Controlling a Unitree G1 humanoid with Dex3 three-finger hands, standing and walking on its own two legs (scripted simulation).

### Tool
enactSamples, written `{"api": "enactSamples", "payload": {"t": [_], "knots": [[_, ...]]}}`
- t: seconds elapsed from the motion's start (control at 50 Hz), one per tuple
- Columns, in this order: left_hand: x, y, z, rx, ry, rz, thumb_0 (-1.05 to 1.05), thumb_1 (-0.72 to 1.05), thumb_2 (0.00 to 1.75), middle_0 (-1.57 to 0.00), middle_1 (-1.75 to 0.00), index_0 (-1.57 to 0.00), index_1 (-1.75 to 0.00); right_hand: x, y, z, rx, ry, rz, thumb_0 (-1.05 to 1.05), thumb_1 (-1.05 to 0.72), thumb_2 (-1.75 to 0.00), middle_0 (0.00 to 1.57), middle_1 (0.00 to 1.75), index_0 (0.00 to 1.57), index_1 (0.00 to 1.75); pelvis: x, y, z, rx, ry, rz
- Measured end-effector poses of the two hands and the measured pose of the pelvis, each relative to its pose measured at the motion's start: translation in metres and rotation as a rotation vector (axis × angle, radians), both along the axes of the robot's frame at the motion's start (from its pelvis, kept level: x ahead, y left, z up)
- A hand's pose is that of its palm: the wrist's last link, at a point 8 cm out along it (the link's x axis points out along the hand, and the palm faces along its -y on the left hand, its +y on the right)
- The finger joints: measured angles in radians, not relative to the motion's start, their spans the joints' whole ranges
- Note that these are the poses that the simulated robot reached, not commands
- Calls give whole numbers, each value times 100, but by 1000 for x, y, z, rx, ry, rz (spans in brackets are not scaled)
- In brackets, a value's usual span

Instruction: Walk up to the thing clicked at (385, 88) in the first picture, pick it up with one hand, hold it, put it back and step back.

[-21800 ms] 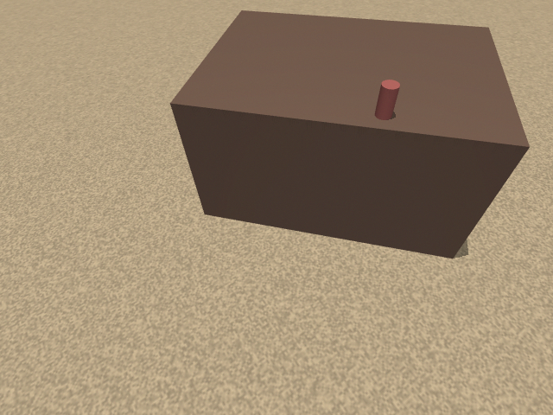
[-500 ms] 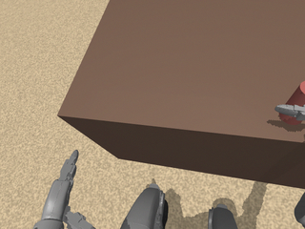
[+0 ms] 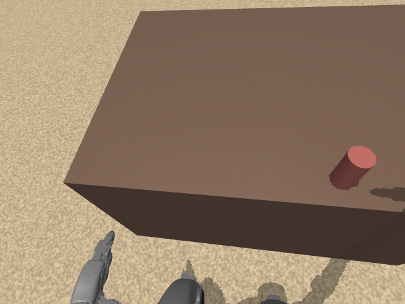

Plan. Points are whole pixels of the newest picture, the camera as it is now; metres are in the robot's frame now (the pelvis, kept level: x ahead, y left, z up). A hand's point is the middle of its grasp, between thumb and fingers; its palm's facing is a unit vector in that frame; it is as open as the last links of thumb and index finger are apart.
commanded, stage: sink last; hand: right
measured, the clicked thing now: (350, 169) +0.43 -0.24 -0.07
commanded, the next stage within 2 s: home in 1.06 s
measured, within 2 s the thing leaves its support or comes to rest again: neither
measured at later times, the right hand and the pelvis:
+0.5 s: hand out of the picture +0.28 -0.31 +0.03, palm faces +0.35 +0.86 -0.38, open 17.1 cm; pelvis +0.03 +0.00 +0.03, yaw -1 degrees
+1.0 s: hand out of the picture +0.17 -0.24 -0.01, palm faces +0.30 +0.89 -0.34, open 17.2 cm; pelvis +0.01 +0.02 +0.03, yaw -2 degrees
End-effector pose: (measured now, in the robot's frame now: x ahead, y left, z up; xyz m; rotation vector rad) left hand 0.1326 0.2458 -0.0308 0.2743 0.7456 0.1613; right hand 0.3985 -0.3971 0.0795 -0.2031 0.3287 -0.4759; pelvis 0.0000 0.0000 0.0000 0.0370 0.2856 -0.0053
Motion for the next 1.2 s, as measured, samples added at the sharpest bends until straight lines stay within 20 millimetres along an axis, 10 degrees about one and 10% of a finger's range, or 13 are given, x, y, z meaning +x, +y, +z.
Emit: {"api": "enactSamples", "payload": {"t": [0.24, 0.78, 0.92, 1.2], "knots": [[22, 1, 11, -25, 2, -20, -1, -53, 8, -6, -4, -5, -5, -51, -35, 11, -96, 117, -134, -1, 49, -7, 6, 5, 6, 6, 14, -1, 18, 1, -48, -4], [47, 11, 16, -38, -94, 54, 0, -40, 6, -6, -4, -6, -4, -259, 113, -56, 48, 295, 27, -1, 45, -7, 6, 5, 6, 6, 25, 10, 32, -26, -215, -28], [33, 28, 12, 13, -78, 73, 0, -43, 4, -6, -5, -7, -4, -267, 119, -68, 52, 318, 17, -1, 47, -7, 6, 6, 6, 6, 12, 17, 29, -36, -220, -31], [22, 21, 17, -27, -153, 70, -1, -45, 5, -6, -6, -7, -5, -262, 103, -27, -59, 153, 32, -1, 48, -7, 6, 6, 6, 6, 3, 17, 30, -37, -246, -24]]}}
